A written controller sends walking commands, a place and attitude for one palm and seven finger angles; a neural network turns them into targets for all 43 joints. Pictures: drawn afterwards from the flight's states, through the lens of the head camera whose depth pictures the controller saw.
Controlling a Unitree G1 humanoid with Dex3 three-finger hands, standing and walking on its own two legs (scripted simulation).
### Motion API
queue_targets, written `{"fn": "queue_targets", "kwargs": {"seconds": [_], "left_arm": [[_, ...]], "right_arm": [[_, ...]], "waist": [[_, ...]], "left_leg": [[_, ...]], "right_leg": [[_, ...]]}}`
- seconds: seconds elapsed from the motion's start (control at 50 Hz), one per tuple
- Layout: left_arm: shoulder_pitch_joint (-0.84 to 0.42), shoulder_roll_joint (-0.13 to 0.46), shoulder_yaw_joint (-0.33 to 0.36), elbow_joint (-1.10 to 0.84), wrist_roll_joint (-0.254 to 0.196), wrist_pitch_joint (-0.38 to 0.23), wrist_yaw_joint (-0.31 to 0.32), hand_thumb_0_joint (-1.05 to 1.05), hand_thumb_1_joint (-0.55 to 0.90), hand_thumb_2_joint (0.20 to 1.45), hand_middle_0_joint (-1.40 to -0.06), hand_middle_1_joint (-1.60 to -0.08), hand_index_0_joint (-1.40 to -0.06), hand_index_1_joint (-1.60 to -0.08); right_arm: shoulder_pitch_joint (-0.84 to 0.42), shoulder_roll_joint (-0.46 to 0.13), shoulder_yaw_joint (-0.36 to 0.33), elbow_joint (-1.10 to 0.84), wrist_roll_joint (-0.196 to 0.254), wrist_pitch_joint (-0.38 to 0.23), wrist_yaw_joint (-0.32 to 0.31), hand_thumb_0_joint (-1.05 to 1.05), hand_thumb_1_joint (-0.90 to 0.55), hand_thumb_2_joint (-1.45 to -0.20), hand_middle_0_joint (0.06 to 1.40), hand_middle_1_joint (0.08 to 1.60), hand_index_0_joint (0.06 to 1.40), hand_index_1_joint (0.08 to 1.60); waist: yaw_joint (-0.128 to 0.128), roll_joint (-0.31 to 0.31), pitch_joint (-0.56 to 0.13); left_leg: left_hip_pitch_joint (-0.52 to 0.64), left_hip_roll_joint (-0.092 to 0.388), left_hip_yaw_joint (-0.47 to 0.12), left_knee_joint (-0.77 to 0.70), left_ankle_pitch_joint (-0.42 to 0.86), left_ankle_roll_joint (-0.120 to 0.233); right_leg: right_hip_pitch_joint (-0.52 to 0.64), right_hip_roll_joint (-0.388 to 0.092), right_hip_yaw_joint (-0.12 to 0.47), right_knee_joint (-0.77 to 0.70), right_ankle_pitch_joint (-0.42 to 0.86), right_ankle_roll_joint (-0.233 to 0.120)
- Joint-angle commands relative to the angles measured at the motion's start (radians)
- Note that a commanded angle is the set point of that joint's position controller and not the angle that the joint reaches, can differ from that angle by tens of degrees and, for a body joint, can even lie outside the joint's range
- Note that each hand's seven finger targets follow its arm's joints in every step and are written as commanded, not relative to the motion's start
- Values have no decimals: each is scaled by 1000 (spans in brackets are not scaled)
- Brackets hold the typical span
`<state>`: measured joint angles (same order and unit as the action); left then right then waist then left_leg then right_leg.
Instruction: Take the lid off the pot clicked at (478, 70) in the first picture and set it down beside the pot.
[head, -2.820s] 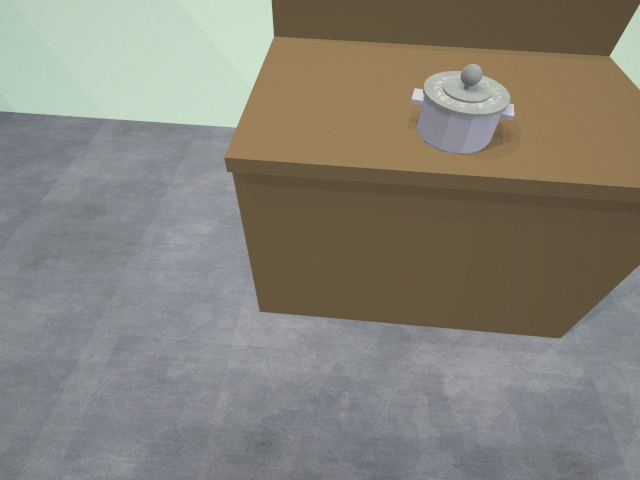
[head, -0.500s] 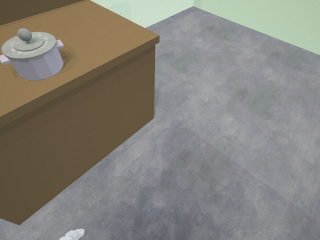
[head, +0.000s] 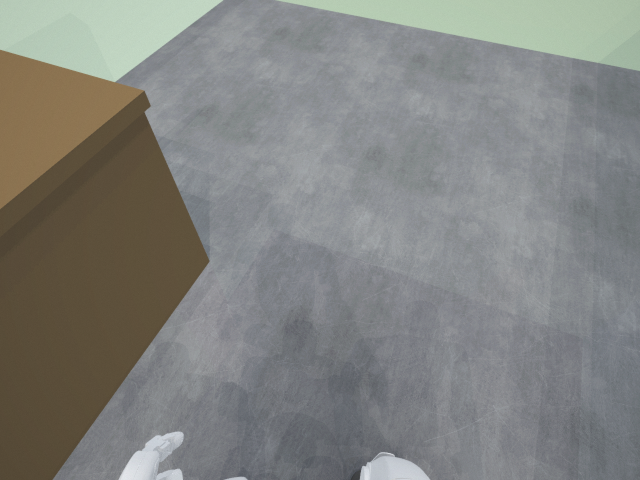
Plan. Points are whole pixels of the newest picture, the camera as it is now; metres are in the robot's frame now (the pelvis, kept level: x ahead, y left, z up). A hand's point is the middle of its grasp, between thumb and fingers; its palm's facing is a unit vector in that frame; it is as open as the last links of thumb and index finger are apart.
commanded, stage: walk to a spot facing it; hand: left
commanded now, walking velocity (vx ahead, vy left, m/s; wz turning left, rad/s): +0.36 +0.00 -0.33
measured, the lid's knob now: out of the picture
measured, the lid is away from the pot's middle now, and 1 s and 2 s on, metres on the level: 0.00 0.00 0.00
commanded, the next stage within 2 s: turn to face it in 0.36 s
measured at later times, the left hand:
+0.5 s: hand (180, 428) +0.21 +0.22 -0.17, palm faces -0.09 -0.98 -0.16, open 7.4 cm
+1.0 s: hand (247, 293) +0.41 +0.14 -0.12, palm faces +0.03 -0.97 -0.23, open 7.4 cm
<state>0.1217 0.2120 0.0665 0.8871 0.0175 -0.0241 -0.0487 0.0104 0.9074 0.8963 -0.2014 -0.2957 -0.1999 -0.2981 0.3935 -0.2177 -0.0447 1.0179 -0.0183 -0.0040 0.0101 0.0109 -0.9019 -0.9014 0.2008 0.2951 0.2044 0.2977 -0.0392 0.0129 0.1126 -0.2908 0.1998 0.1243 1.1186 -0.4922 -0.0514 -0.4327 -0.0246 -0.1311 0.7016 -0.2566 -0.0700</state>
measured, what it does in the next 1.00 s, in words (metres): walks ahead: left foot, then right foot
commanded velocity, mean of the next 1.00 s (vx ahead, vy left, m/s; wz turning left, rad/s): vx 0.12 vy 0.00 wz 0.18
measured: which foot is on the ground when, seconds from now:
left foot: up 0.00-0.38, down 0.40-0.84, up 0.86-1.00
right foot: down 0.00-0.40, up 0.42-0.80, down 0.82-1.00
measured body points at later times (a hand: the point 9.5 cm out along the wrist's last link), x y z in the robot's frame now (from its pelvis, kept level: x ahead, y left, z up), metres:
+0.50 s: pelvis +0.20 +0.03 +0.02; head +0.22 +0.06 +0.46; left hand +0.21 +0.27 -0.15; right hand +0.30 -0.22 -0.10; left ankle +0.27 +0.12 -0.71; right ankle +0.09 -0.08 -0.64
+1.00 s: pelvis +0.28 -0.03 +0.03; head +0.30 -0.06 +0.47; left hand +0.41 +0.19 -0.10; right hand +0.27 -0.27 -0.14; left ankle +0.25 +0.11 -0.62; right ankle +0.30 -0.11 -0.71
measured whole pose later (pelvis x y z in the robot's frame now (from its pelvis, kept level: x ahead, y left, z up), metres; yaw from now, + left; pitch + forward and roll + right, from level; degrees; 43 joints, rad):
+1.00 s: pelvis +0.28 -0.03 +0.03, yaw +2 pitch -1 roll +2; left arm 0.13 0.13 0.04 0.92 0.02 -0.01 0.03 0.01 0.90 0.90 -0.20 -0.30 -0.20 -0.30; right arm 0.32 -0.18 -0.07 1.04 -0.02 0.06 0.01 0.01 -0.91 -0.90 0.20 0.29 0.20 0.30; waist -0.06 0.03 0.05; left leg -0.48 0.05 0.05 1.16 -0.43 -0.06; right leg -0.22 -0.08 -0.21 0.51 -0.27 -0.05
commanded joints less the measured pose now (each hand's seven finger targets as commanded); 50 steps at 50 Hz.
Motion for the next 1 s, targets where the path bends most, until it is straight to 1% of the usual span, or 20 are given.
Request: {"fn": "queue_targets", "kwargs": {"seconds": [0.0, 0.06, 0.18, 0.28, 0.32, 0.34, 0.36, 0.38, 0.4, 0.46, 0.5, 0.6, 0.7, 0.76, 0.78, 0.8, 0.82, 0.84, 0.88, 0.98], "left_arm": [[139, 175, 38, -9, -3, -18, 44, 0, 900, 900, -200, -300, -200, -300], [124, 156, 32, 11, 7, -34, 49, 0, 900, 900, -200, -300, -200, -300], [204, 149, 29, 47, 5, -47, 48, 0, 900, 900, -200, -300, -200, -300], [241, 153, 28, 69, 5, -45, 51, 0, 900, 900, -200, -300, -200, -300], [231, 154, 31, 73, 1, -39, 51, 0, 900, 900, -200, -300, -200, -300], [212, 145, 33, 70, -2, -38, 52, 0, 900, 900, -200, -300, -200, -300], [219, 110, 32, 63, -6, -37, 46, 0, 900, 900, -200, -300, -200, -300], [258, 56, 23, 47, -17, -37, 35, 0, 900, 900, -200, -300, -200, -300], [217, 91, 27, 30, -2, -38, 36, 0, 900, 900, -200, -300, -200, -300], [185, 60, 26, 67, 10, -20, 24, 0, 900, 900, -200, -300, -200, -300], [249, 10, 9, 106, 10, -2, 34, 0, 900, 900, -200, -300, -200, -300], [202, -14, -14, 107, 9, 11, 56, 0, 900, 900, -200, -300, -200, -300], [72, 15, -6, 55, 0, 22, 66, 0, 900, 900, -200, -300, -200, -300], [90, 38, 8, 43, -5, 14, 69, 0, 900, 900, -200, -300, -200, -300], [131, 63, 16, 52, -5, 6, 73, 0, 900, 900, -200, -300, -200, -300], [176, 145, 31, 59, 5, -5, 84, 0, 900, 900, -200, -300, -200, -300], [224, 211, 43, 58, 5, -3, 85, 0, 900, 900, -200, -300, -200, -300], [208, 195, 39, 46, -4, -5, 88, 0, 900, 900, -200, -300, -200, -300], [90, 120, 20, 13, -4, 5, 94, 0, 900, 900, -200, -300, -200, -300], [103, 95, 14, -1, 1, -2, 94, 0, 900, 900, -200, -300, -200, -300]], "right_arm": [[-134, -83, -24, -138, -9, -40, -10, 0, -900, -900, 200, 300, 200, 300], [-59, -59, -27, -104, -13, -20, -4, 0, -900, -900, 200, 300, 200, 300], [-225, -46, -27, -170, -10, -32, 12, 0, -900, -900, 200, 300, 200, 300], [-303, -37, -19, -201, -2, -54, 12, 0, -900, -900, 200, 300, 200, 300], [-255, -48, -21, -181, -2, -62, 4, 0, -900, -900, 200, 300, 200, 300], [-154, -69, -27, -147, -5, -69, -8, 0, -900, -900, 200, 300, 200, 300], [-9, -149, -45, -109, -12, -76, -22, 0, -900, -900, 200, 300, 200, 300], [98, -270, -68, -92, -24, -76, -28, 0, -900, -900, 200, 300, 200, 300], [99, -246, -54, -99, -11, -60, -28, 0, -900, -900, 200, 300, 200, 300], [-89, -87, -8, -118, -5, -70, -35, 0, -900, -900, 200, 300, 200, 300], [-84, -52, 6, -89, -2, -82, -39, 0, -900, -900, 200, 300, 200, 300], [-44, -59, -3, -33, 3, -69, -38, 0, -900, -900, 200, 300, 200, 300], [-34, -113, -28, -22, -3, -25, -35, 0, -900, -900, 200, 300, 200, 300], [-59, -123, -39, -31, -1, -5, -34, 0, -900, -900, 200, 300, 200, 300], [-61, -106, -39, -39, 5, -4, -31, 0, -900, -900, 200, 300, 200, 300], [-43, -44, -31, -53, 16, -4, -23, 0, -900, -900, 200, 300, 200, 300], [-34, -24, -31, -81, 11, 4, -27, 0, -900, -900, 200, 300, 200, 300], [-57, -55, -39, -69, 3, 22, -29, 0, -900, -900, 200, 300, 200, 300], [-65, -44, -44, -45, 0, 38, -18, 0, -900, -900, 200, 300, 200, 300], [-103, -23, -45, -62, -3, 57, 2, 0, -900, -900, 200, 300, 200, 300]], "waist": [[62, -84, -106], [11, -123, -112], [58, -99, -70], [77, -123, -40], [46, -104, -49], [-2, -70, -85], [-55, 67, -183], [-68, 353, -260], [-74, 227, -223], [21, 124, -56], [54, 110, -102], [49, 134, -149], [23, 183, -126], [51, 147, -123], [73, 103, -145], [84, -127, -199], [95, -269, -223], [102, -303, -225], [41, -143, -126], [29, -159, -86]], "left_leg": [[-340, 14, -93, 152, 167, 5], [-261, -13, -67, 1, 216, -11], [-312, -50, -70, -235, 290, -12], [-194, -106, -47, -439, 253, 8], [-41, -143, -18, -547, 274, 19], [123, -146, -21, -635, 300, 28], [360, -28, -167, -693, 273, 66], [530, 299, -539, -798, 310, 183], [422, 346, -598, -851, 204, 244], [134, 197, -321, -887, 390, 184], [118, 111, -152, -847, 748, 177], [151, 38, -89, -787, 1038, 188], [132, 59, -217, -746, 884, 209], [73, 29, -263, -673, 743, 168], [-5, -12, -244, -608, 617, 125], [-196, -117, -129, -435, 328, 56], [-283, -197, -65, -207, -148, 12], [-261, -158, -140, -46, -160, 13], [-289, -119, -122, 102, -7, -2], [-289, -109, -80, 68, 104, -26]], "right_leg": [[237, -277, 418, -482, -76, -122], [175, -214, 292, -490, 38, -105], [245, -210, 334, -518, -19, -126], [288, -213, 350, -459, 140, -113], [248, -178, 329, -382, 211, -86], [191, -132, 296, -251, 274, -60], [68, -55, 248, -11, 215, -16], [-179, 74, 96, 332, -287, 52], [-218, 36, 158, 498, -334, 43], [-200, -63, 162, 572, -109, 71], [-112, -56, 147, 493, -59, 89], [9, -44, 62, 169, -11, 119], [63, -16, 47, 20, -67, 129], [195, -6, 41, -188, 36, 123], [324, -55, 80, -297, 162, 118], [536, -265, 254, -323, 404, 63], [531, -486, 355, -349, 574, -47], [421, -471, 350, -377, 543, -71], [332, -380, 197, -377, 451, -58], [283, -330, 47, -397, 396, -42]]}}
